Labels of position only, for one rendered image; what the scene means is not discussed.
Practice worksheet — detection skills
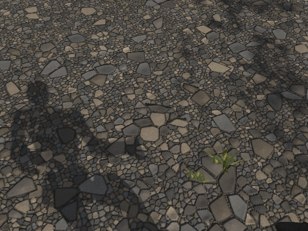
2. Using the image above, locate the robot right hand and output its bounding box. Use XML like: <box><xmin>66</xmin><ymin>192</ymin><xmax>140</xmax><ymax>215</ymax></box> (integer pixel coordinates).
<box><xmin>275</xmin><ymin>221</ymin><xmax>308</xmax><ymax>231</ymax></box>

